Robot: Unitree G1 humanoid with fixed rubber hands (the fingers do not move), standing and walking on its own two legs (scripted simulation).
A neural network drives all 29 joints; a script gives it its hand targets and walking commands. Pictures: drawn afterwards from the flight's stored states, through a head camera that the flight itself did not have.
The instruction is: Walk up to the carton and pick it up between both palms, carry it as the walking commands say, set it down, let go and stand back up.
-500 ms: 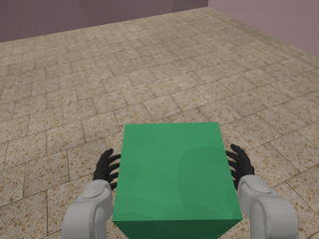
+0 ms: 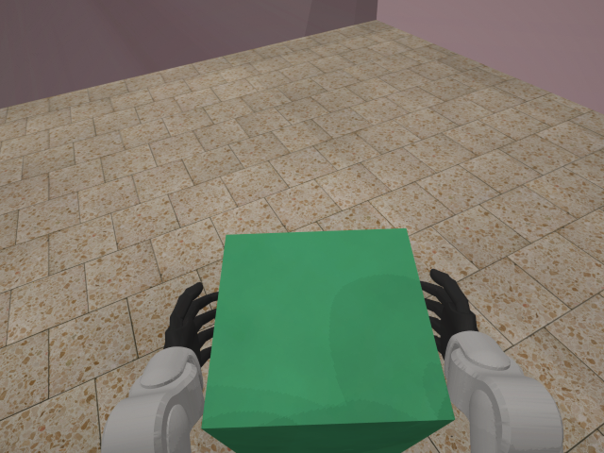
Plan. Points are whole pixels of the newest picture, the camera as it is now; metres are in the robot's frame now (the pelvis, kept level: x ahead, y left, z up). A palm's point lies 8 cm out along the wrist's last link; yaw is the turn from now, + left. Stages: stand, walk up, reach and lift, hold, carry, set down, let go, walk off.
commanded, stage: carry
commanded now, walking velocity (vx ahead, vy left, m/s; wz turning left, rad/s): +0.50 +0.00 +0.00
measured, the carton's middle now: (319, 353) +0.26 +0.00 +0.04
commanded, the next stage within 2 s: none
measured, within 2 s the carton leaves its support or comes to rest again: neither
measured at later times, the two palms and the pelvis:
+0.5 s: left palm (230, 193) +0.51 +0.13 +0.11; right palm (415, 177) +0.52 -0.17 +0.11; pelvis +0.26 -0.03 +0.01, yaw +2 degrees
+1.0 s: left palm (225, 167) +0.59 +0.15 +0.10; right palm (390, 148) +0.61 -0.15 +0.10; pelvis +0.35 -0.02 +0.01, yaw +4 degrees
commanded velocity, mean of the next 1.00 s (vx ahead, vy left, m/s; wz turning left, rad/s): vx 0.01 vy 0.00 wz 0.00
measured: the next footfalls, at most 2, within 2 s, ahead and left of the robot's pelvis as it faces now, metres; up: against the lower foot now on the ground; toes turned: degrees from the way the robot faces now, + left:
right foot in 0.38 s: +0.38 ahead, -0.12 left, +0.00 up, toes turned +17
left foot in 0.54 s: +0.24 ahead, +0.10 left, +0.00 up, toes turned +8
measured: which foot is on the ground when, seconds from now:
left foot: down 0.00-0.44, up 0.46-0.52, down 0.54-1.00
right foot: down 0.00-0.00, up 0.02-0.36, down 0.38-1.00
